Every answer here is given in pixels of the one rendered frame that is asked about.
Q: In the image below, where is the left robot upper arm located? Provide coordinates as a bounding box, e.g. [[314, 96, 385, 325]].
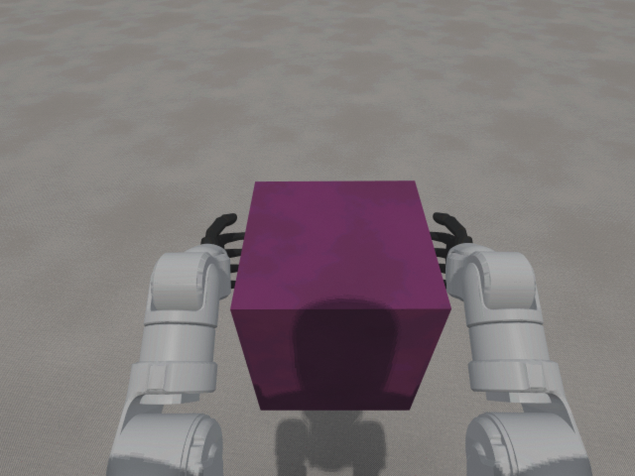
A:
[[108, 414, 223, 476]]

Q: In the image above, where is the robot left forearm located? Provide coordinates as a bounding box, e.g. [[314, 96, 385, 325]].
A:
[[106, 244, 231, 476]]

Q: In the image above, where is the robot right forearm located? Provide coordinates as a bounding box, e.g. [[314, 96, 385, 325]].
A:
[[445, 243, 592, 476]]

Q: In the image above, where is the right robot upper arm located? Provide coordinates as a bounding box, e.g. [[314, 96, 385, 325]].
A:
[[465, 412, 591, 476]]

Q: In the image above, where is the left robot hand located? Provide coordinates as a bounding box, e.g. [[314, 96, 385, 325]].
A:
[[200, 213, 245, 289]]

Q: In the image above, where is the right robot hand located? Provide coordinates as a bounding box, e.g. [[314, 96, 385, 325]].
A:
[[430, 212, 473, 289]]

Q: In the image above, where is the carton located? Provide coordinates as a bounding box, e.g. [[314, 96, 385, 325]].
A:
[[230, 180, 451, 411]]

